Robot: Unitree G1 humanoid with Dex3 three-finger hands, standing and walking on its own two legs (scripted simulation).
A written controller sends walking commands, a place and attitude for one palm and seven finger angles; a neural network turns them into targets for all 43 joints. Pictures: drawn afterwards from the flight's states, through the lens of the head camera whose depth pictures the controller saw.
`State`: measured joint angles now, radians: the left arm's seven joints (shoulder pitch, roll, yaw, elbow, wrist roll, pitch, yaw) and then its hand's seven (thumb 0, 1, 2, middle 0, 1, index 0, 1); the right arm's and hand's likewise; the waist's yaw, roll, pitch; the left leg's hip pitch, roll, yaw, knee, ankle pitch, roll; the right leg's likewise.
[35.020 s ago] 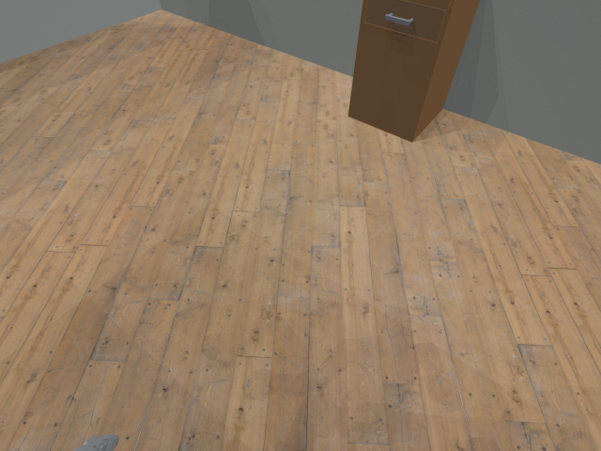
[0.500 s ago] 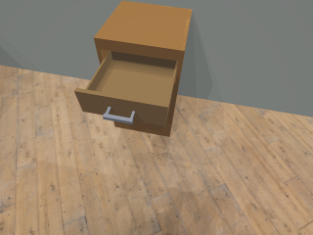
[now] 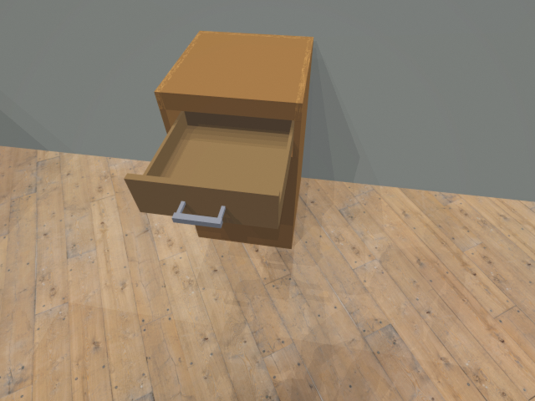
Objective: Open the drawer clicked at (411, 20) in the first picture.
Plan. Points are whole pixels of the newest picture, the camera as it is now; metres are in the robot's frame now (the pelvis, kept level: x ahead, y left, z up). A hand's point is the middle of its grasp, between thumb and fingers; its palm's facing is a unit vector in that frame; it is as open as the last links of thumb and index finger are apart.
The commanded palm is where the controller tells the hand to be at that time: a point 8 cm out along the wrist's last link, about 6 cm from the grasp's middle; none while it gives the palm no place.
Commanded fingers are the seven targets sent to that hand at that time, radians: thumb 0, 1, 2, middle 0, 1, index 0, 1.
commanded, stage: let the arm hang, fingers relaxed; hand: left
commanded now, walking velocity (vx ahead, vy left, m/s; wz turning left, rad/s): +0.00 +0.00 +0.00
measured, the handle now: (199, 214) +0.56 +0.20 -0.16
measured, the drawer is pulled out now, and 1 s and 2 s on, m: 0.30 0.30 0.30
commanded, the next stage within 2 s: look to check the result in 0.20 s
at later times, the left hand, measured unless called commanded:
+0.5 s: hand out of the picture -0.01 +0.15 -0.17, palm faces +0.05 -0.98 -0.18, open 7.4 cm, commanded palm none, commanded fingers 0.00 0.90 0.90 -0.20 -0.30 -0.20 -0.30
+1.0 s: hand out of the picture +0.01 +0.15 -0.17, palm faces +0.05 -0.98 -0.20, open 7.4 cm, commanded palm none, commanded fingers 0.00 0.90 0.90 -0.20 -0.30 -0.20 -0.30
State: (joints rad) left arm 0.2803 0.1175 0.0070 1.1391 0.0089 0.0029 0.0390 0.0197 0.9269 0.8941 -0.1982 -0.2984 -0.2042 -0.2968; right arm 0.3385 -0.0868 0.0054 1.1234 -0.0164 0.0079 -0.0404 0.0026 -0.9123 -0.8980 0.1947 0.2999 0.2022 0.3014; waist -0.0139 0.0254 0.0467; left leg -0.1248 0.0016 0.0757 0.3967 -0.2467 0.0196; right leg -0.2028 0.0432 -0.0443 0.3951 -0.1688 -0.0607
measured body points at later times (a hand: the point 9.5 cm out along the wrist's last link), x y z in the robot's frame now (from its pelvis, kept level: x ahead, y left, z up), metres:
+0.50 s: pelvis +0.01 -0.01 +0.00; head +0.04 -0.02 +0.45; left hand -0.01 +0.20 -0.16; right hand -0.03 -0.21 -0.17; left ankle -0.02 +0.10 -0.74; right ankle +0.03 -0.08 -0.74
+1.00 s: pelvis +0.02 -0.01 +0.00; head +0.05 -0.02 +0.45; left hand +0.01 +0.20 -0.16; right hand -0.01 -0.21 -0.17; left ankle -0.02 +0.10 -0.74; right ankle +0.03 -0.08 -0.74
